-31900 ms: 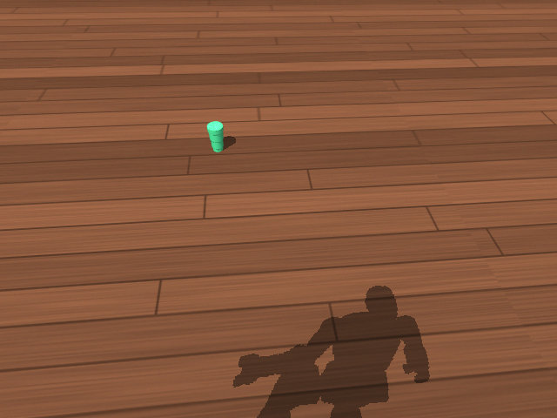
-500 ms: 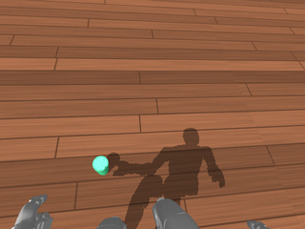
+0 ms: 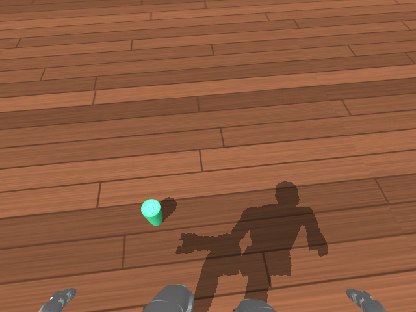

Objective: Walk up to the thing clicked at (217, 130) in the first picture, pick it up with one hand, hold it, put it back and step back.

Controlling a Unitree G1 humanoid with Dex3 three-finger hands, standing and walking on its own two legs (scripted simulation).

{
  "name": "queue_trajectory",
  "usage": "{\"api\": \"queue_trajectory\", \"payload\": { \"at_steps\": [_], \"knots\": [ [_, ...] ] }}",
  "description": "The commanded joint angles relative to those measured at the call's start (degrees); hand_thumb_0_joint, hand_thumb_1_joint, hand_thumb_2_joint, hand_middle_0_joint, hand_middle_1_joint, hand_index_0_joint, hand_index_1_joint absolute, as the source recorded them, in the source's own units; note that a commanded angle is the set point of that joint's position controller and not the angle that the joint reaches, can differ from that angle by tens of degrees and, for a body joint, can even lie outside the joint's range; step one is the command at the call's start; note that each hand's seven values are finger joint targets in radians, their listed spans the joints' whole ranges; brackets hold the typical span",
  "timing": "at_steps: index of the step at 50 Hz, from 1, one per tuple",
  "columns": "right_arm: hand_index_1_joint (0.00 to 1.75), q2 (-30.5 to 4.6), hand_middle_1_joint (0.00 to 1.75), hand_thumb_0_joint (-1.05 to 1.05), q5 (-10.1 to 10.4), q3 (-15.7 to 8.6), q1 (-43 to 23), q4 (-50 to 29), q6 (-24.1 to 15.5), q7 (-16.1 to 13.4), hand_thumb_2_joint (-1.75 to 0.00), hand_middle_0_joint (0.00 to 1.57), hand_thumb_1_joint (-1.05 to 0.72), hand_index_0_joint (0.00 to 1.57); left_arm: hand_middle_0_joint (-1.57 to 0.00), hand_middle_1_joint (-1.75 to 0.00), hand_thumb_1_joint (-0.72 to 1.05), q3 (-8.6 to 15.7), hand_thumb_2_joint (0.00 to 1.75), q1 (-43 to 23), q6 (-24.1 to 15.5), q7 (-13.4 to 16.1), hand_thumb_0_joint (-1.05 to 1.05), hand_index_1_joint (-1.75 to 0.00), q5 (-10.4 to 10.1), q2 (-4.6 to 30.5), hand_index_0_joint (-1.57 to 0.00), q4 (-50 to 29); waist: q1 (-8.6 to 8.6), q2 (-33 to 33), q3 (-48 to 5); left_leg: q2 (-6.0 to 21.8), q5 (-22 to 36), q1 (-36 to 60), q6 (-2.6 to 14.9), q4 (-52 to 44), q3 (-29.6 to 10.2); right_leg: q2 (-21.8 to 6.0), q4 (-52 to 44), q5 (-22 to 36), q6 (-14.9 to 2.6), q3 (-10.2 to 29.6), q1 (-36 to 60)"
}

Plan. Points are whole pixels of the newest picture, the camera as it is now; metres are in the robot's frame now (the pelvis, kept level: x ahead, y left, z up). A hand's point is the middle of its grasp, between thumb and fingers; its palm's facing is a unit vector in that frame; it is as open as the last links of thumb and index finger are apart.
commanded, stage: step back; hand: left
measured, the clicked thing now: (153, 214) +0.54 +0.26 -0.68
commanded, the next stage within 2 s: none
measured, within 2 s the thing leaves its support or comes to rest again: neither
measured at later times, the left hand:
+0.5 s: hand out of the picture -0.07 +0.26 -0.16, palm faces -0.04 -0.92 -0.39, open 7.4 cm
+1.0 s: hand out of the picture -0.21 +0.24 -0.15, palm faces +0.04 -0.92 -0.39, open 7.4 cm
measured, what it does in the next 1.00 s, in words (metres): walks backwards: left foot, then right foot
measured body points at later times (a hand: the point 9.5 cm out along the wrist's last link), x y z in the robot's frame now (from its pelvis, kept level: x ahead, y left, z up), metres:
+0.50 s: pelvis -0.16 -0.02 -0.01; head -0.10 +0.00 +0.43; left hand -0.07 +0.31 -0.13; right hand -0.03 -0.33 -0.11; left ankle -0.06 +0.11 -0.73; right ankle -0.21 -0.16 -0.72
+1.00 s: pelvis -0.33 -0.04 +0.00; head -0.28 -0.02 +0.44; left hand -0.21 +0.28 -0.12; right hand -0.23 -0.34 -0.12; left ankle -0.28 +0.09 -0.73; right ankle -0.35 -0.17 -0.65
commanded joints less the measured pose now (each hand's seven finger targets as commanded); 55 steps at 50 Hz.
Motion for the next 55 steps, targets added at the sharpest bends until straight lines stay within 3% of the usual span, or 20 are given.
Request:
{"api": "queue_trajectory", "payload": {
  "at_steps": [1,5,6,7,8,11,19,25,26,27,28,31,37,40,41,42,43,46,53,55],
  "knots": [
    [0.3,-9.15,0.3,0.0,-0.46,-2.61,0.72,-4.86,-1.32,-0.84,-0.9,0.2,-0.9,0.2,-0.2,-0.3,0.9,4.1,0.9,0.17,-1.1,1.32,0.0,-0.3,-0.05,14.24,-0.2,-6.14,2.04,-11.1,-10.31,2.81,-1.56,-1.41,0.02,-14.06,2.1,-13.39,-5.19,32.96,-11.81,11.43,13.55],
    [0.3,-8.82,0.3,0.0,-1.49,-3.71,6.29,-2.87,-2.21,-0.25,-0.9,0.2,-0.9,0.2,-0.2,-0.3,0.9,3.29,0.9,-2.25,0.08,0.7,0.0,-0.3,-1.1,14.81,-0.2,-7.45,-1.46,-8.32,-12.62,4.92,19.11,13.37,2.08,-40.48,5.26,-10.16,1.77,24.95,-6.71,8.47,7.44],
    [0.3,-12.14,0.3,0.0,-2.34,-4.81,5.53,-3.36,-2.5,-0.17,-0.9,0.2,-0.9,0.2,-0.2,-0.3,0.9,2.71,0.9,-1.06,0.35,0.5,0.0,-0.3,-1.18,12.88,-0.2,-7.71,-0.63,0.17,-12.7,13.0,26.75,18.78,4.85,-40.57,-6.85,-5.35,6.46,12.4,-3.14,5.98,-2.04],
    [0.3,-18.74,0.3,0.0,-2.45,-5.85,2.65,-4.72,-2.3,0.4,-0.9,0.2,-0.9,0.2,-0.2,-0.3,0.9,2.53,0.9,-3.26,0.12,0.88,0.0,-0.3,-1.56,11.93,-0.2,-8.78,-1.58,13.57,-10.92,25.28,34.08,16.57,12.6,-43.47,-21.42,4.73,15.25,-12.51,-0.41,-0.57,-10.7],
    [0.3,-20.21,0.3,0.0,-2.45,-6.4,2.8,-5.3,-2.47,0.36,-0.9,0.2,-0.9,0.2,-0.2,-0.3,0.9,3.69,0.9,-6.32,0.13,1.79,0.0,-0.3,-0.61,13.78,-0.2,-8.18,-4.74,12.86,-10.01,30.38,36.72,9.83,18.79,-44.18,-26.93,4.74,27.49,-21.77,0.29,5.97,-8.31],
    [0.3,-13.54,0.3,0.0,-2.22,-4.24,-2.76,-5.49,-2.83,-0.54,-0.9,0.2,-0.9,0.2,-0.2,-0.3,0.9,3.75,0.9,-1.15,0.42,1.47,0.0,-0.3,-2.01,12.65,-0.2,-4.64,0.81,5.3,-8.59,20.85,42.49,11.97,13.01,-39.4,-10.56,6.53,39.06,-13.55,-0.53,10.26,-11.77],
    [0.3,-12.78,0.3,0.0,-1.93,-4.87,1.16,-7.1,-2.29,-0.7,-0.9,0.2,-0.9,0.2,-0.2,-0.3,0.9,3.83,0.9,0.77,-0.06,0.56,0.0,-0.3,-0.9,12.12,-0.2,-4.71,-2.78,8.3,-11.38,20.93,37.96,20.29,15.74,-36.98,-7.62,3.52,23.43,-13.32,3.27,4.54,-9.38],
    [0.3,-13.71,0.3,0.0,-1.38,-4.71,-2.46,-7.78,-0.12,0.07,-0.9,0.2,-0.9,0.2,-0.2,-0.3,0.9,4.42,0.9,10.68,-1.05,-0.03,0.0,-0.3,-0.22,12.18,-0.2,0.9,1.26,9.75,-15.07,17.07,24.69,8.07,8.63,-31.82,-4.96,1.36,-10.15,1.7,-0.55,-2.64,10.16],
    [0.3,-11.02,0.3,0.0,-1.07,-3.98,-1.84,-8.1,0.11,0.23,-0.9,0.2,-0.9,0.2,-0.2,-0.3,0.9,5.21,0.9,10.29,-1.33,-0.14,0.0,-0.3,0.69,14.95,-0.2,0.29,1.02,1.62,-12.26,11.56,13.22,-1.54,5.47,-25.87,-4.26,-4.08,-12.33,-3.23,-2.34,8.76,11.43],
    [0.3,-8.21,0.3,0.0,-0.53,-3.35,-4.04,-9.55,-0.25,-0.22,-0.9,0.2,-0.9,0.2,-0.2,-0.3,0.9,6.55,0.9,7.23,-1.22,-0.3,0.0,-0.3,0.56,20.93,-0.2,-1.79,2.34,-14.35,-8.83,0.44,-0.51,-7.63,1.84,-13.81,0.91,-16.77,-18.77,-5.54,-9.38,24.58,3.94],
    [0.3,-10.34,0.3,0.0,-1.18,-4.37,-5.63,-9.22,-0.05,-1.02,-0.9,0.2,-0.9,0.2,-0.2,-0.3,0.9,6.91,0.9,2.47,-1.25,-0.11,0.0,-0.3,0.8,24.69,-0.2,-3.82,3.59,-17.03,-5.32,1.58,-6.12,-3.85,0.17,-0.04,-2.03,-25.77,-21.23,-3.67,-16.92,32.48,-9.61],
    [0.3,-11.16,0.3,0.0,0.05,-4.28,2.02,-5.5,-0.21,-0.61,-0.9,0.2,-0.9,0.2,-0.2,-0.3,0.9,5.14,0.9,-8.45,-1.9,0.95,0.0,-0.3,0.43,17.27,-0.2,-6.2,-3.17,-7.32,-3.9,-0.52,2.92,-1.3,0.73,8.29,-3.95,-14.94,-12.42,13.02,-10.92,11.62,-8.8],
    [0.3,-8.69,0.3,0.0,-1.1,-2.93,1.51,-6.6,-1.32,-0.47,-0.9,0.2,-0.9,0.2,-0.2,-0.3,0.9,4.61,0.9,-1.08,-0.93,1.54,0.0,-0.3,0.56,16.0,-0.2,-5.67,1.58,-12.16,-8.92,4.41,0.37,-0.46,0.75,-19.32,2.96,-13.99,-3.27,26.76,-8.92,8.81,10.59],
    [0.3,-8.9,0.3,0.0,-1.72,-3.6,6.17,-4.12,-1.87,-0.43,-0.9,0.2,-0.9,0.2,-0.2,-0.3,0.9,3.42,0.9,-0.92,0.28,1.01,0.0,-0.3,-0.75,15.56,-0.2,-5.97,-0.08,-9.33,-11.83,4.45,18.63,10.47,1.78,-39.56,5.84,-10.63,5.16,24.9,-5.76,6.24,7.96],
    [0.3,-12.07,0.3,0.0,-2.43,-4.6,5.26,-4.5,-2.05,-0.5,-0.9,0.2,-0.9,0.2,-0.2,-0.3,0.9,2.58,0.9,1.3,0.61,0.84,0.0,-0.3,-0.84,13.38,-0.2,-6.16,1.09,-2.93,-12.48,12.47,26.13,16.81,4.36,-40.33,-5.71,-7.11,9.59,13.87,-3.18,4.84,-1.82],
    [0.3,-18.9,0.3,0.0,-1.84,-5.64,2.31,-5.68,-1.87,0.09,-0.9,0.2,-0.9,0.2,-0.2,-0.3,0.9,2.1,0.9,-0.55,0.32,1.02,0.0,-0.3,-1.49,11.99,-0.2,-7.24,0.58,11.83,-12.05,25.23,33.66,15.03,12.72,-41.64,-20.94,2.32,17.45,-8.58,-0.12,-3.7,-9.43],
    [0.3,-21.17,0.3,0.0,-2.31,-6.38,2.65,-6.3,-1.98,0.18,-0.9,0.2,-0.9,0.2,-0.2,-0.3,0.9,3.51,0.9,-5.17,0.48,1.77,0.0,-0.3,-0.99,14.33,-0.2,-7.0,-3.4,13.31,-11.2,30.25,35.44,6.78,19.36,-44.12,-27.9,2.43,29.41,-21.08,0.44,2.5,-6.85],
    [0.3,-14.66,0.3,0.0,-2.38,-4.12,-2.32,-6.11,-2.33,-0.86,-0.9,0.2,-0.9,0.2,-0.2,-0.3,0.9,3.44,0.9,-0.8,1.01,1.29,0.0,-0.3,-2.09,13.28,-0.2,-3.73,1.33,5.32,-9.87,21.95,41.1,6.82,15.02,-38.03,-11.07,4.27,40.09,-14.44,-0.6,7.64,-8.39],
    [0.3,-13.64,0.3,0.0,-2.5,-4.25,0.45,-6.83,-0.85,-0.47,-0.9,0.2,-0.9,0.2,-0.2,-0.3,0.9,3.29,0.9,1.42,-0.6,0.23,0.0,-0.3,-0.83,12.18,-0.2,-2.52,-1.38,10.57,-12.95,19.62,33.58,15.71,13.24,-34.29,-8.55,1.06,6.64,-11.65,1.27,-0.85,-3.1],
    [0.3,-14.35,0.3,0.0,-1.73,-4.32,-1.88,-6.87,0.11,-0.04,-0.9,0.2,-0.9,0.2,-0.2,-0.3,0.9,3.22,0.9,7.3,-1.58,0.31,0.0,-0.3,-0.43,11.64,-0.2,0.86,1.7,10.22,-16.16,17.8,29.0,12.84,10.35,-29.76,-5.29,1.87,-10.63,-0.99,-0.21,-3.76,6.34]
  ]
}}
